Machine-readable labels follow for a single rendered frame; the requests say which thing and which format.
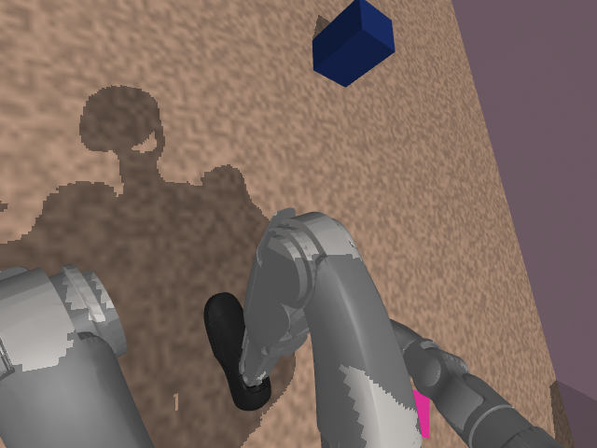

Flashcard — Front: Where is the right robot arm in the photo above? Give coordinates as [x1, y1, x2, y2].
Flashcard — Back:
[403, 339, 564, 448]

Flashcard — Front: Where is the right robot hand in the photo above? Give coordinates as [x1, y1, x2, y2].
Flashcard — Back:
[390, 319, 423, 355]

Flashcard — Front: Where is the right robot foot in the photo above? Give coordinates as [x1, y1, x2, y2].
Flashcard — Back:
[203, 292, 271, 411]

